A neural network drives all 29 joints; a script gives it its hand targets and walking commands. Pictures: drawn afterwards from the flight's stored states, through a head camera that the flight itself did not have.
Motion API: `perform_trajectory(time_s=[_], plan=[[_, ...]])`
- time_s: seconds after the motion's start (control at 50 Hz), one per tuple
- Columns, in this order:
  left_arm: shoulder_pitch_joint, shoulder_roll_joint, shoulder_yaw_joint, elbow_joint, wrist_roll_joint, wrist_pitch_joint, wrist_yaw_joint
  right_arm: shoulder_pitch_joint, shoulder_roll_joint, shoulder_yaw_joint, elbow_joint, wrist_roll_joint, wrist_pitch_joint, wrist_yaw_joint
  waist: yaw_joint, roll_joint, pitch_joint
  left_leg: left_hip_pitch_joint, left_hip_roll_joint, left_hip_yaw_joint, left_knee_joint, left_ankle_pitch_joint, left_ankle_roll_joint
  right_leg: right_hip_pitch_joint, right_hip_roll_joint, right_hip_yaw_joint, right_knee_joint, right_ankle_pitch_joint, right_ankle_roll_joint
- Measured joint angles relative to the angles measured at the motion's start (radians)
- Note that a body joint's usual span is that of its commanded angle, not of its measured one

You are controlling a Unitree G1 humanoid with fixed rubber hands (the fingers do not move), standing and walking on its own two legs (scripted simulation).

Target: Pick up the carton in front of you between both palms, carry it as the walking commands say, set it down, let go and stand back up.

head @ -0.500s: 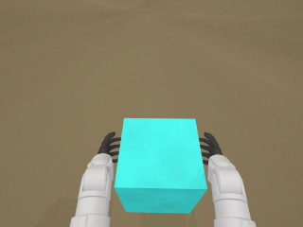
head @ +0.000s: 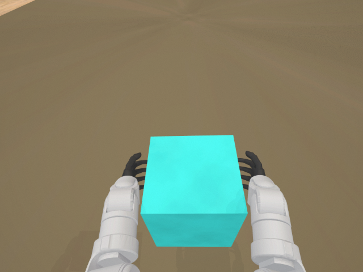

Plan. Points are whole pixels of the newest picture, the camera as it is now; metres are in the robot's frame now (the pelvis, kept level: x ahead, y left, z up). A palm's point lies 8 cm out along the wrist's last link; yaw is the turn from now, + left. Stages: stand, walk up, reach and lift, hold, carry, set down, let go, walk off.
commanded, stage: set down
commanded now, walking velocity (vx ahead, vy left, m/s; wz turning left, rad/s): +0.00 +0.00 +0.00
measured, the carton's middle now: (192, 194) +0.32 -0.01 -0.05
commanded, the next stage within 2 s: none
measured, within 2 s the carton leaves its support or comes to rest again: neither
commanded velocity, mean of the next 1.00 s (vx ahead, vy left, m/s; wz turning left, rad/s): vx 0.00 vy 0.00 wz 0.00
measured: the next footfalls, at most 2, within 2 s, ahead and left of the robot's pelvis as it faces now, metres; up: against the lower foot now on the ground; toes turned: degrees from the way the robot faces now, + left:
none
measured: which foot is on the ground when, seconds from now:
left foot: down 0.00-1.00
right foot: down 0.00-1.00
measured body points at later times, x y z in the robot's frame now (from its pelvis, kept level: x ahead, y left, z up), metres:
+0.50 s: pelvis -0.02 +0.00 -0.07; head +0.20 -0.01 +0.32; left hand +0.39 +0.15 -0.16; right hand +0.37 -0.15 -0.16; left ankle +0.00 +0.12 -0.74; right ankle +0.08 -0.11 -0.74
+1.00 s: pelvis -0.04 +0.01 -0.20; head +0.23 +0.00 +0.17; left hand +0.44 +0.13 -0.29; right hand +0.41 -0.17 -0.29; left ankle +0.00 +0.12 -0.74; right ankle +0.07 -0.11 -0.74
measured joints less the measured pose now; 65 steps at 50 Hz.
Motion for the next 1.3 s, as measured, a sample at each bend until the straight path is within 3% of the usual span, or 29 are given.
perform_trajectory(time_s=[0.14,0.24,0.38,0.48,0.6,0.84,1.3], plan=[[-0.173,-0.001,0.178,0.169,0.119,-0.108,-0.034,-0.175,0.026,-0.161,0.169,-0.085,-0.104,0.009,0.0,0.005,0.037,-0.121,-0.01,-0.036,0.12,-0.043,-0.005,-0.106,0.027,0.021,0.108,-0.046,-0.009],[-0.227,0.015,0.217,0.214,0.153,-0.214,-0.044,-0.224,0.035,-0.206,0.218,-0.119,-0.226,0.011,0.002,0.007,0.046,-0.311,-0.016,-0.051,0.205,-0.056,-0.021,-0.285,0.031,0.014,0.176,-0.054,-0.011],[-0.251,0.064,0.135,0.225,0.04,-0.418,-0.012,-0.212,0.017,-0.154,0.197,-0.043,-0.45,-0.025,-0.011,-0.006,0.06,-0.668,-0.039,-0.046,0.335,-0.063,-0.027,-0.641,0.023,0.023,0.299,-0.057,0.001],[-0.27,0.1,0.029,0.208,-0.087,-0.493,0.029,-0.204,-0.026,-0.095,0.154,0.066,-0.531,-0.05,-0.017,-0.007,0.005,-0.938,-0.062,-0.032,0.472,-0.097,-0.023,-0.915,0.019,0.042,0.442,-0.092,0.016],[-0.302,0.112,-0.012,0.191,-0.159,-0.486,0.061,-0.234,-0.058,-0.084,0.136,0.132,-0.527,-0.05,-0.027,-0.003,-0.116,-1.173,-0.084,-0.017,0.628,-0.152,-0.015,-1.154,0.021,0.065,0.604,-0.148,0.035],[-0.443,0.121,0.068,0.273,-0.111,-0.412,0.062,-0.384,-0.071,-0.18,0.219,0.073,-0.452,-0.027,-0.05,0.013,-0.234,-1.46,-0.107,-0.005,0.856,-0.228,-0.014,-1.443,0.03,0.073,0.829,-0.219,0.049],[-0.799,0.273,-0.023,0.439,-0.182,-0.38,0.089,-0.645,-0.154,-0.211,0.256,0.148,-0.409,-0.079,-0.088,0.016,-0.12,-1.901,-0.149,0.006,1.274,-0.312,-0.046,-1.888,0.055,0.069,1.236,-0.285,0.064]])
